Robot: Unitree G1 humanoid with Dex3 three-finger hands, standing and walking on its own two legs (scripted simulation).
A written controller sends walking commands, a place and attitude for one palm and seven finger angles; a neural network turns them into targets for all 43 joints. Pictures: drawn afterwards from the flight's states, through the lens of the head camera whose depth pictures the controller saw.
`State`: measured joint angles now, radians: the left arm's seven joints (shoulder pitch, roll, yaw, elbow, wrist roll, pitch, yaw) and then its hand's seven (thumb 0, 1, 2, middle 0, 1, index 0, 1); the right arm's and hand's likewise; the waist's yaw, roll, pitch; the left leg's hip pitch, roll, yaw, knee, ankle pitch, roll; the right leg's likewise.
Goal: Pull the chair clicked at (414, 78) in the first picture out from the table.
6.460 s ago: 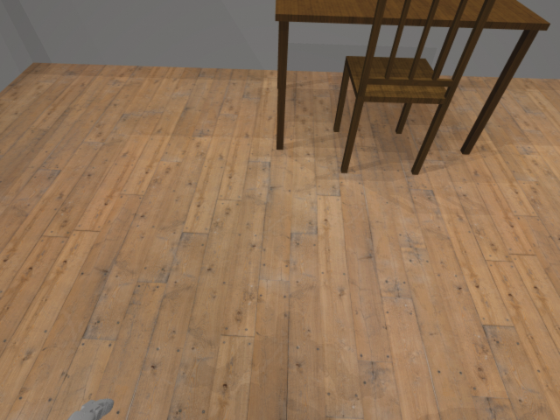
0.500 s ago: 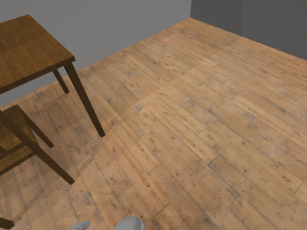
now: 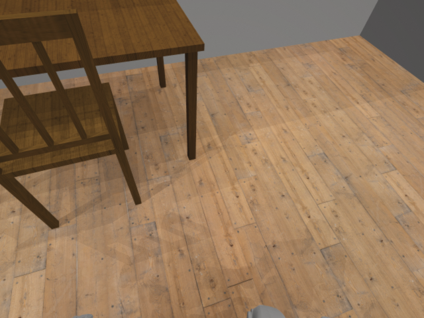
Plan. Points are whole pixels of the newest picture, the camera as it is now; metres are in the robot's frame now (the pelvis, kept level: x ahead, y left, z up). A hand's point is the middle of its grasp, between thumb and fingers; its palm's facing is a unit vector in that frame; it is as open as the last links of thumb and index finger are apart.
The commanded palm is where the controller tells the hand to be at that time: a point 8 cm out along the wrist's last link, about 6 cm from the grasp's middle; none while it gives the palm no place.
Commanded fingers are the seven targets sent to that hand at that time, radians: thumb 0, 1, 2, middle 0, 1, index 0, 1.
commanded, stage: turn to face it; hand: left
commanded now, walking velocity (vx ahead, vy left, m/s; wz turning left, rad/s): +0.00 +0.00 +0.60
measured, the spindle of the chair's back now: (24, 103) +0.62 +0.58 -0.05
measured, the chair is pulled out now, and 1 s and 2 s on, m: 0.00 0.00 0.00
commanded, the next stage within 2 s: take the last steps up to it in 0.48 s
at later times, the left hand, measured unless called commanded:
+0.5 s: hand out of the picture +0.02 +0.17 -0.15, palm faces +0.26 -0.93 -0.27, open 7.4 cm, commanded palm none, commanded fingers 0.00 0.90 0.90 -0.20 -0.30 -0.20 -0.30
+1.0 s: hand out of the picture -0.02 +0.24 -0.17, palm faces +0.37 -0.91 -0.19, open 7.4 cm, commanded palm none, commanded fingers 0.00 0.90 0.90 -0.20 -0.30 -0.20 -0.30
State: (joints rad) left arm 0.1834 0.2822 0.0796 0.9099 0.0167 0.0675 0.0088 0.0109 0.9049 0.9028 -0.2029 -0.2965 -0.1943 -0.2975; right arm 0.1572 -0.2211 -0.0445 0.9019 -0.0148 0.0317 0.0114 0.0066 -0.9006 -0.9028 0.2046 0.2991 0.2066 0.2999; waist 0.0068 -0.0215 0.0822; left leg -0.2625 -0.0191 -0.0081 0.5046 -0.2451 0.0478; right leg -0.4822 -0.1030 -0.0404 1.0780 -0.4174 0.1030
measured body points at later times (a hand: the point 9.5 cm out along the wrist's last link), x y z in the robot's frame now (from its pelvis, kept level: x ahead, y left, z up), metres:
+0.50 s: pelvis -0.01 -0.04 +0.00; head +0.02 -0.06 +0.45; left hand +0.00 +0.22 -0.13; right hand +0.10 -0.28 -0.16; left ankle -0.07 +0.10 -0.66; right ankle +0.00 -0.15 -0.74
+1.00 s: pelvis +0.02 +0.04 +0.01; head +0.01 +0.06 +0.46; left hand -0.04 +0.29 -0.15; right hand +0.08 -0.18 -0.14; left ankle -0.08 +0.09 -0.74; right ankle +0.10 -0.09 -0.66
